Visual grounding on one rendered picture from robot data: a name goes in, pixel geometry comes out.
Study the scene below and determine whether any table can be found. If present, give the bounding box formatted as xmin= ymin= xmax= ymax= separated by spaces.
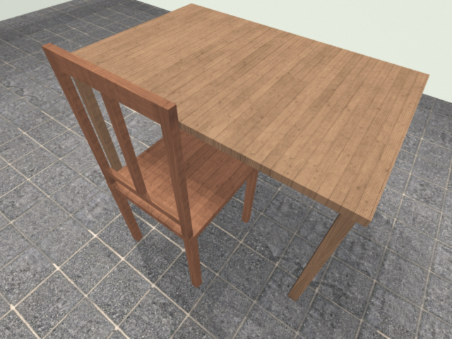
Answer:
xmin=71 ymin=4 xmax=429 ymax=302

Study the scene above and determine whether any chair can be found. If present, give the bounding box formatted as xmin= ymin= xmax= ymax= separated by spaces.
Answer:
xmin=42 ymin=43 xmax=258 ymax=288

